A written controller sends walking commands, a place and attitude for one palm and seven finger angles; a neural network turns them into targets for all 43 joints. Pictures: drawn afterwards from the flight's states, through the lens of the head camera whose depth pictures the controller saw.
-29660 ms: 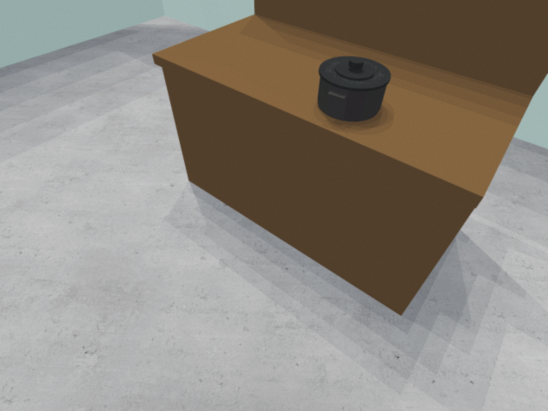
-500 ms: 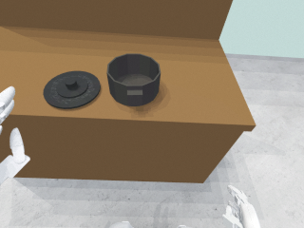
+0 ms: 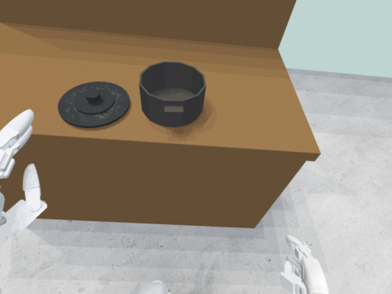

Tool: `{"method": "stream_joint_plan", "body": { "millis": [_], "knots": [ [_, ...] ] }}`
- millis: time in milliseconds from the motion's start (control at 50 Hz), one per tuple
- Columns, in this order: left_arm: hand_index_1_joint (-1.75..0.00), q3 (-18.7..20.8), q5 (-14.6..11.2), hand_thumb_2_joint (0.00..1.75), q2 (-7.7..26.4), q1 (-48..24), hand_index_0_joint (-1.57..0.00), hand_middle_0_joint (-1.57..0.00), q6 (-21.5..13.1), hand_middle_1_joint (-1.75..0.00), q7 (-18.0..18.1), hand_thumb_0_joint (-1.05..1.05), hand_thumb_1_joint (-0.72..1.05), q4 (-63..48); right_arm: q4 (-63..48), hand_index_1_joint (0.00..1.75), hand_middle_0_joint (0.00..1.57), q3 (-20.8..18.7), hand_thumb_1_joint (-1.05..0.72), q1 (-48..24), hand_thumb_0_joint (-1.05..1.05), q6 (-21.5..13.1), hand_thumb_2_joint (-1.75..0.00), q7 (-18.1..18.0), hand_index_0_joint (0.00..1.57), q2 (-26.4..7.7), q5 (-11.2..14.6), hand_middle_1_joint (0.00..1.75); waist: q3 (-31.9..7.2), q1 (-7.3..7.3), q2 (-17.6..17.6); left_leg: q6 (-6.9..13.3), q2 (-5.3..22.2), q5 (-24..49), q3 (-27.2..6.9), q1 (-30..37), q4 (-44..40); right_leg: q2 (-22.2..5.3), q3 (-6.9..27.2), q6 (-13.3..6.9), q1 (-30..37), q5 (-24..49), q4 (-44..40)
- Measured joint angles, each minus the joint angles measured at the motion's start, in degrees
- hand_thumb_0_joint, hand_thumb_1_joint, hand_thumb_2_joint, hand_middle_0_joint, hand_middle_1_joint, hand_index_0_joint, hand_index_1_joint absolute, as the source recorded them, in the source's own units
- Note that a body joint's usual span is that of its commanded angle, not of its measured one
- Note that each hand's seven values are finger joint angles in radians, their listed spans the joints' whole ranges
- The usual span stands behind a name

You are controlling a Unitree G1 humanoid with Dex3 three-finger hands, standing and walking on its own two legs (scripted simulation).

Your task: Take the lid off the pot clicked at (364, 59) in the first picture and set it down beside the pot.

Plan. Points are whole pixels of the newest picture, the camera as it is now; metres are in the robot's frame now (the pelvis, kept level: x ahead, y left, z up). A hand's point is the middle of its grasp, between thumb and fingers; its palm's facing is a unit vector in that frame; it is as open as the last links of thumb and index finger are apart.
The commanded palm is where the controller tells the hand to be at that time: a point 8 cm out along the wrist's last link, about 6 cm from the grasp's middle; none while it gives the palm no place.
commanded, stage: step back with the hand held close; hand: left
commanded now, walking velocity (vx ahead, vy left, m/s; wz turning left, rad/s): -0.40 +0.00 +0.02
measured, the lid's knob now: (93, 95) +0.64 +0.35 -0.02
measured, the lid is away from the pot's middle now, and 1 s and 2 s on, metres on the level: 0.24 0.24 0.24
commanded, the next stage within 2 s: stop stepping back and stand still in 0.50 s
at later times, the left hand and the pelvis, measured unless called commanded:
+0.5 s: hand out of the picture +0.13 +0.24 +0.20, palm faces +0.27 -0.90 -0.35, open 7.4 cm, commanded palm +0.07 +0.30 +0.19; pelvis -0.07 +0.03 +0.01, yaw -3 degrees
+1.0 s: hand out of the picture -0.02 +0.30 +0.18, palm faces +0.38 -0.85 -0.37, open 7.4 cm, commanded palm -0.06 +0.33 +0.19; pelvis -0.21 +0.05 +0.00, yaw -3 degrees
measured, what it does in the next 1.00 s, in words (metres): walks backwards: right foot, then left foot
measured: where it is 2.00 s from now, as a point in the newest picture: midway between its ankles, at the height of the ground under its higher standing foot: outside the picture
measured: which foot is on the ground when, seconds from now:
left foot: down 0.00-0.38, up 0.40-0.54, down 0.56-0.86, up 0.88-1.00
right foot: down 0.00-0.16, up 0.18-0.36, down 0.38-0.58, up 0.60-0.84, down 0.86-1.00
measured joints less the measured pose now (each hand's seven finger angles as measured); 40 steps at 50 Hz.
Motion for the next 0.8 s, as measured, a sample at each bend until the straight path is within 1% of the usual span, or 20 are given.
{"method": "stream_joint_plan", "body": {
  "millis": [60,140,200,260,320,360,400,460,500,520,540,560,580,600,620,640,660,700,740,800],
  "knots": [
    [-0.3,-0.2,-0.1,0.9,0.3,0.5,-0.21,-0.21,0.0,-0.3,0.4,0.01,0.88,0.1,-0.5,0.3,0.21,-0.7,-0.9,0.2,0.01,0.7,-0.9,0.0,0.2,-0.5,-0.1,0.3,-0.8,-0.55,-0.3,-0.7,-0.9,-3.3,-0.4,-0.7,0.7,-0.6,0.1,0.2,-0.4,0.6,-0.2],
    [-0.3,0.4,-0.4,0.9,0.6,0.3,-0.21,-0.21,-0.1,-0.3,1.0,0.01,0.88,0.2,-1.0,0.3,0.21,-1.3,-0.9,0.7,0.01,1.5,-0.9,-0.3,0.2,-1.5,0.2,0.3,-1.0,-1.03,-0.5,0.6,-1.3,1.4,-0.4,-0.8,0.0,-0.9,0.1,0.7,-1.1,0.7,0.8],
    [-0.3,1.4,0.1,0.9,0.6,-0.6,-0.21,-0.21,0.2,-0.3,0.9,0.01,0.88,1.0,-1.1,0.3,0.21,-1.4,-0.9,1.3,0.01,0.4,-0.9,-0.6,0.2,-1.7,0.0,0.3,-0.5,-1.15,0.5,2.3,-0.5,6.2,-0.4,-0.7,-1.3,0.9,0.9,0.0,-2.8,-6.7,8.3],
    [-0.3,1.9,-0.6,0.9,0.6,-1.0,-0.21,-0.21,1.0,-0.3,0.8,0.01,0.88,1.6,-0.4,0.3,0.21,-1.3,-0.91,2.0,0.01,-0.8,-0.9,0.2,0.2,-0.5,-0.1,0.3,-0.8,-0.24,0.8,2.1,0.2,8.1,-0.2,0.6,-5.0,2.4,0.8,-0.6,-1.8,-13.2,15.0],
    [-0.3,1.4,-1.4,0.9,-0.2,-0.4,-0.21,-0.21,1.8,-0.3,1.3,0.01,0.88,1.3,0.1,0.3,0.21,-0.6,-0.9,2.7,0.01,-1.7,-0.9,0.9,0.2,0.4,-0.5,0.3,-2.1,1.15,1.2,1.6,1.1,10.9,0.8,1.4,-9.2,2.1,-0.8,-1.6,3.5,-14.4,7.7],
    [-0.3,0.9,-1.3,0.9,-0.1,-0.5,-0.21,-0.21,2.0,-0.3,1.3,0.01,0.89,1.3,0.3,0.3,0.21,-0.2,-0.9,2.7,0.01,-1.7,-0.9,1.2,0.2,0.8,-0.8,0.3,-3.0,1.63,1.1,1.0,1.3,11.3,1.6,0.6,-9.7,1.0,-1.6,-2.5,8.1,-10.9,-1.0],
    [-0.3,-0.2,-0.8,0.9,-0.2,-1.9,-0.21,-0.21,1.7,-0.3,1.0,0.01,0.89,2.0,1.0,0.3,0.21,0.1,-0.9,1.8,0.01,-1.2,-0.9,1.0,0.2,0.8,-0.8,0.3,-2.6,1.76,1.8,-0.5,1.4,5.5,1.3,-1.5,-5.3,0.4,-2.3,-1.8,9.2,-2.9,-5.0],
    [-0.3,-2.7,-0.3,0.9,-0.3,-3.4,-0.21,-0.21,1.9,-0.3,0.1,0.01,0.89,2.3,3.0,0.3,0.21,0.4,-0.9,2.2,0.01,0.2,-0.9,0.7,0.2,1.0,-0.1,0.3,-3.9,1.2,0.3,-2.6,-1.4,-7.1,-0.8,-4.0,12.6,-1.1,-2.0,0.0,8.2,-3.0,-3.2],
    [-0.3,-2.9,-0.2,0.9,-0.6,-3.6,-0.21,-0.21,1.8,-0.3,-0.2,0.01,0.88,2.2,3.2,0.3,0.21,0.8,-0.9,2.6,0.01,1.6,-0.9,0.4,0.2,1.2,0.1,0.3,-5.1,0.58,-1.9,-2.8,-2.5,-10.7,-0.5,-2.6,18.6,-2.5,-1.1,0.6,6.7,-3.3,-2.3],
    [-0.3,-2.5,-0.2,0.9,-0.7,-3.7,-0.21,-0.21,1.6,-0.3,-0.1,0.01,0.88,2.2,2.9,0.3,0.21,1.1,-0.9,2.6,0.01,2.0,-0.9,0.2,0.2,1.1,0.3,0.3,-5.3,-0.03,-2.8,-2.8,-2.6,-11.1,-0.5,-0.7,16.4,-3.1,-0.7,0.9,5.6,-3.1,-1.7],
    [-0.3,-2.0,-0.4,0.9,-0.7,-3.8,-0.21,-0.21,1.4,-0.3,0.1,0.01,0.88,2.0,2.2,0.3,0.21,1.4,-0.9,2.4,0.01,2.1,-0.9,0.0,0.2,0.8,0.5,0.3,-5.2,-0.78,-3.2,-2.7,-2.4,-8.9,-0.6,2.0,10.7,-3.5,-0.6,1.2,4.3,-3.1,-0.6],
    [-0.3,-1.4,-0.6,0.9,-0.7,-3.7,-0.21,-0.21,1.2,-0.3,0.2,0.01,0.88,1.4,1.1,0.3,0.21,1.4,-0.9,2.2,0.01,1.9,-0.9,-0.1,0.2,0.0,0.7,0.3,-4.7,-1.58,-2.5,-2.1,-1.2,-2.8,-1.3,4.9,3.1,-3.1,-1.0,1.5,2.6,-3.3,1.0],
    [-0.3,-0.6,-0.9,0.9,-0.1,-4.0,-0.21,-0.21,0.9,-0.3,0.2,0.01,0.88,0.9,0.5,0.3,0.21,0.9,-0.9,1.6,0.01,1.3,-0.9,-0.2,0.2,-0.3,0.7,0.3,-3.8,-2.34,-2.5,-1.1,-1.4,-1.8,-1.4,5.1,0.4,-3.4,-1.1,1.3,0.4,-4.0,3.6],
    [-0.3,0.4,-1.3,0.9,0.9,-4.2,-0.21,-0.21,0.4,-0.3,0.1,0.01,0.88,1.0,0.8,0.3,0.21,0.4,-0.9,0.5,0.01,0.8,-0.9,0.0,0.2,0.3,0.9,0.3,-2.3,-2.25,-4.0,-0.1,-2.2,-1.6,-0.3,4.6,0.4,-3.6,0.8,0.7,-1.7,-7.4,7.2],
    [-0.3,-0.6,-0.2,0.9,0.9,-6.3,-0.21,-0.21,0.4,-0.3,-0.3,0.01,0.89,3.9,1.7,0.3,0.21,-0.2,-0.9,-0.1,0.01,-0.2,-0.9,0.8,0.2,0.0,0.5,0.3,-1.6,-2.35,-3.9,0.8,-2.6,-1.2,-0.2,3.1,0.8,-3.0,2.1,0.5,-4.6,-11.1,13.0],
    [-0.3,-1.4,-0.5,0.9,0.8,-8.3,-0.21,-0.21,3.7,-0.3,-1.1,0.01,0.89,4.9,2.2,0.3,0.21,-0.6,-0.9,-0.8,0.01,-0.1,-0.9,1.6,0.2,-0.1,0.5,0.3,-0.4,-2.23,-4.0,1.2,-2.9,-0.4,-0.2,2.8,0.3,-2.1,3.6,0.8,-6.6,-14.0,18.1],
    [-0.3,-1.1,-0.9,0.9,1.3,-8.3,-0.21,-0.21,5.6,-0.3,-1.3,0.01,0.89,4.3,2.4,0.3,0.21,-0.3,-0.9,-1.3,0.01,-0.1,-0.9,1.9,0.2,0.1,0.5,0.3,0.5,-2.41,-4.4,1.3,-2.8,0.8,-0.2,2.9,-0.9,-1.1,4.5,0.8,-7.7,-15.4,21.2],
    [-0.3,1.6,-1.6,0.9,3.0,-2.9,-0.21,-0.21,6.6,-0.3,-0.5,0.01,0.89,0.7,1.1,0.3,0.21,0.2,-0.9,-0.8,0.01,0.0,-0.9,2.5,0.2,1.4,0.7,0.3,0.3,-3.33,-5.1,1.1,-1.9,3.2,0.0,2.8,-3.5,0.4,4.0,0.8,-9.0,-14.8,24.2],
    [-0.3,3.2,-1.8,0.9,3.9,4.2,-0.21,-0.21,6.9,-0.3,0.5,0.01,0.89,-4.2,-0.8,0.3,0.21,0.1,-0.9,1.3,0.01,-0.3,-0.9,2.8,0.2,2.0,0.8,0.3,-0.6,-3.47,-4.5,0.7,-0.8,4.9,0.0,2.8,-5.5,0.7,1.6,0.5,-7.4,-13.3,21.8],
    [-0.3,3.2,-1.3,0.9,5.2,10.4,-0.21,-0.21,6.1,-0.3,1.2,0.01,0.89,-8.1,-1.8,0.3,0.21,-0.1,-0.9,5.2,0.01,-0.7,-0.9,2.2,0.2,1.7,0.6,0.3,-2.6,-2.24,-2.3,0.0,-0.1,5.3,-0.7,2.9,-7.9,0.4,-2.5,-0.9,0.3,-13.7,10.1]
  ]
}}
